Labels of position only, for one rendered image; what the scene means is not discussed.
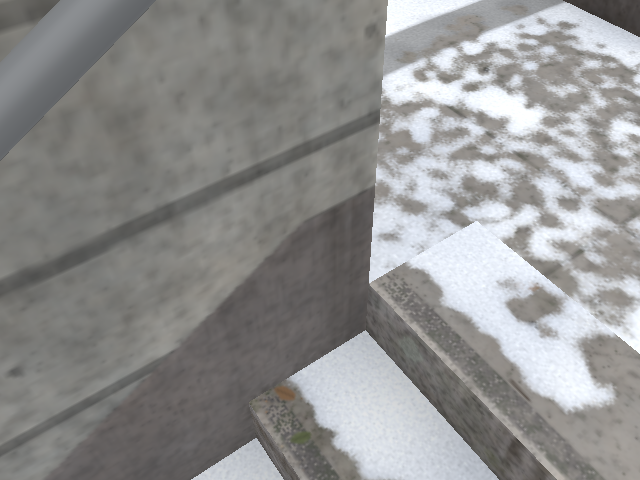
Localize stairs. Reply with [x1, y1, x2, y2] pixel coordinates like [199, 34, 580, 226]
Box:
[191, 284, 557, 480]

